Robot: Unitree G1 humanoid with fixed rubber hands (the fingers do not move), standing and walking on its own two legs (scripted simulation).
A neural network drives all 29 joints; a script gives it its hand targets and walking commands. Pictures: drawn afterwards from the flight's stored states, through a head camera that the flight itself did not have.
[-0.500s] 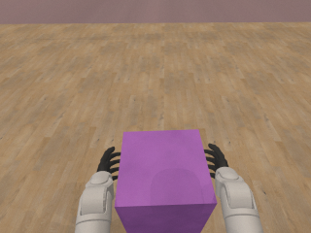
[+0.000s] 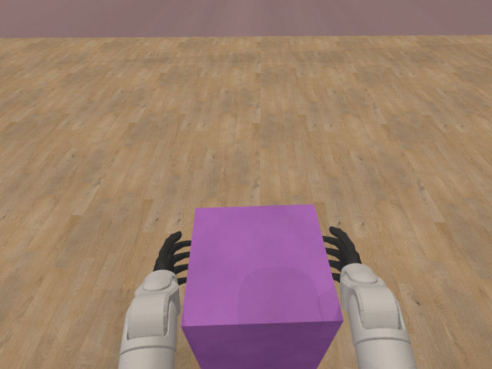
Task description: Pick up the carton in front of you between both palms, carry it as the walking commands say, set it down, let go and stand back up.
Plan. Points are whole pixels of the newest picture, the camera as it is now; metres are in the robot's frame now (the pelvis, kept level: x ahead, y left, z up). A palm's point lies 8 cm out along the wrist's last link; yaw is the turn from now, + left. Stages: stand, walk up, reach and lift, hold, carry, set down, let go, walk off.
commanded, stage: carry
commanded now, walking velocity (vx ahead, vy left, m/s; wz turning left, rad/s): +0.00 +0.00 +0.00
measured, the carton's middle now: (257, 292) +0.29 +0.00 -0.04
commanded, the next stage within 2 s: hold in 0.06 s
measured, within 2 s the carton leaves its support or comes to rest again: neither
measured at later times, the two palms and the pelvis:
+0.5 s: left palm (162, 302) +0.24 +0.14 +0.05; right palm (363, 297) +0.24 -0.16 +0.05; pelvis -0.04 +0.00 +0.01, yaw -1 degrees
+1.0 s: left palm (161, 286) +0.26 +0.15 +0.05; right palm (359, 292) +0.24 -0.15 +0.05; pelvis -0.05 +0.02 +0.00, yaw -4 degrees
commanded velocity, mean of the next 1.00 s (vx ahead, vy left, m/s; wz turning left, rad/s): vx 0.00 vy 0.00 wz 0.00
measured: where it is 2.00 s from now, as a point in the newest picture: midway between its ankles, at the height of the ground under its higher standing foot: outside the picture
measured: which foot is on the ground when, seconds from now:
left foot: down 0.00-1.00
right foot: down 0.00-1.00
